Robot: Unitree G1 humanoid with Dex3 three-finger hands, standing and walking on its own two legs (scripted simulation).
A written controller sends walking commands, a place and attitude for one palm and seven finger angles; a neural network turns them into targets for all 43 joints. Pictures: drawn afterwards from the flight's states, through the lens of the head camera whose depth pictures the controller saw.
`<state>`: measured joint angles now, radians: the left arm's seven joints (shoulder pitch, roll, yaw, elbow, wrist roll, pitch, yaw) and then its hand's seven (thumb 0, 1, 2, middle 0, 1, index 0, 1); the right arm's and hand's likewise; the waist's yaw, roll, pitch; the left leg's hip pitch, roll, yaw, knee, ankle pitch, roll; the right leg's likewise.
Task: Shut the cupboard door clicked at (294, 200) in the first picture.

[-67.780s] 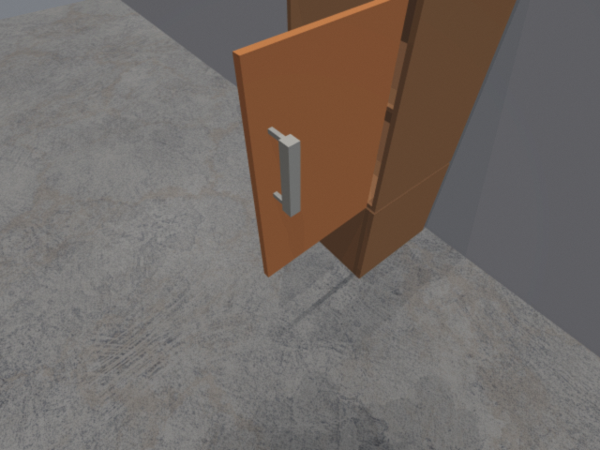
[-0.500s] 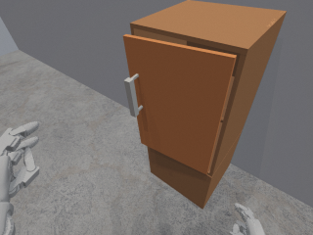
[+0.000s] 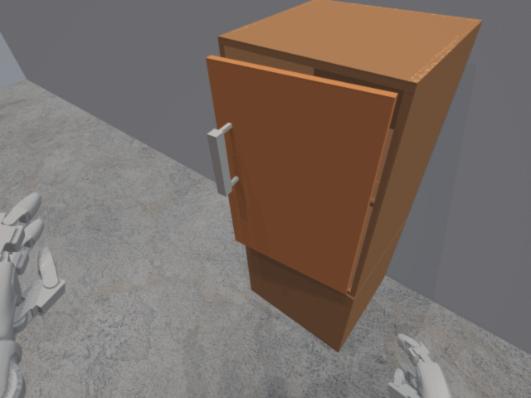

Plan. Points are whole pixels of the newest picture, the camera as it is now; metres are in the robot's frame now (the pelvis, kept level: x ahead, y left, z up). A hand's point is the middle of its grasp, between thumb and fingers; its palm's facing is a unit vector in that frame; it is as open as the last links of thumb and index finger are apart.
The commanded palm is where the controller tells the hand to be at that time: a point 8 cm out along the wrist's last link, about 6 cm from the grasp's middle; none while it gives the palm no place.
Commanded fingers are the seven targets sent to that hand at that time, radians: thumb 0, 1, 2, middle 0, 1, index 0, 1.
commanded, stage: step back with the hand held close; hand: left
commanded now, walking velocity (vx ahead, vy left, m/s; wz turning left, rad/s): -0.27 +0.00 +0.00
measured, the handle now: (226, 159) +0.63 +0.18 +0.02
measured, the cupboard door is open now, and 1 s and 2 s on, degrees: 7 7 7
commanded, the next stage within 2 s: stop stepping back and stand still in 1.22 s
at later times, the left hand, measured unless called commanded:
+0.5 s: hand (5, 314) +0.15 +0.31 +0.16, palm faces +0.40 -0.77 -0.50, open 7.4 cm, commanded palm +0.09 +0.34 +0.17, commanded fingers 0.00 0.90 0.90 -0.20 -0.30 -0.20 -0.30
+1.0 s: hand out of the picture +0.05 +0.32 +0.17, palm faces +0.51 -0.74 -0.44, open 7.5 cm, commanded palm -0.03 +0.34 +0.17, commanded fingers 0.00 0.90 0.90 -0.20 -0.30 -0.20 -0.30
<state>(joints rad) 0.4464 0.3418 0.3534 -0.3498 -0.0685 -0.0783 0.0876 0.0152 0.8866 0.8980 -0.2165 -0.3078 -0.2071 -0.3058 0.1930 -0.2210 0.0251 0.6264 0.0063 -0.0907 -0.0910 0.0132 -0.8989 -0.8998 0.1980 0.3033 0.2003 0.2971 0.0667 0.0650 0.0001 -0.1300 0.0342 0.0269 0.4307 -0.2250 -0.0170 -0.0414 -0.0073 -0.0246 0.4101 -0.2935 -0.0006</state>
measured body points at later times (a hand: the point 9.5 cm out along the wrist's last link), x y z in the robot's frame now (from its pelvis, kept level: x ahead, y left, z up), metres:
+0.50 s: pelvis -0.06 +0.04 -0.01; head -0.05 +0.03 +0.44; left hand +0.12 +0.35 +0.18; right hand +0.12 -0.20 -0.09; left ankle +0.01 +0.13 -0.74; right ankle -0.04 -0.12 -0.74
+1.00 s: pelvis -0.14 +0.03 -0.02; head -0.14 +0.06 +0.43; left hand +0.02 +0.35 +0.20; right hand +0.03 -0.20 -0.09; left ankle +0.01 +0.14 -0.74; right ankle -0.12 -0.11 -0.72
